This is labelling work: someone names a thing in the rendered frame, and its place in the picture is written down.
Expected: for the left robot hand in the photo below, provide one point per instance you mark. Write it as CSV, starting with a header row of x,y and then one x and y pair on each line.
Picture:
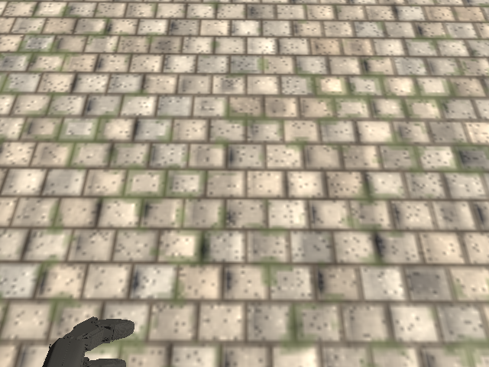
x,y
69,351

